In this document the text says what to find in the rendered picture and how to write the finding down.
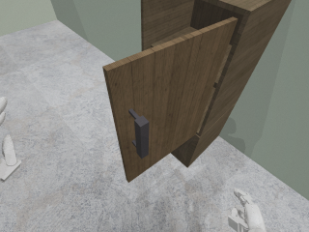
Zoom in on robot right hand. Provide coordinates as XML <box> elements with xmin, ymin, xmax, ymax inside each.
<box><xmin>228</xmin><ymin>188</ymin><xmax>267</xmax><ymax>232</ymax></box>

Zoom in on handle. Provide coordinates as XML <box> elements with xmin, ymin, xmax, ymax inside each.
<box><xmin>128</xmin><ymin>108</ymin><xmax>150</xmax><ymax>159</ymax></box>

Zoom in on cupboard door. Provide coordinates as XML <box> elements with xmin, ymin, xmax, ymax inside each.
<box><xmin>102</xmin><ymin>17</ymin><xmax>238</xmax><ymax>182</ymax></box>

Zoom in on robot left hand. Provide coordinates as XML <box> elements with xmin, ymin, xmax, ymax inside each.
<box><xmin>0</xmin><ymin>97</ymin><xmax>21</xmax><ymax>183</ymax></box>

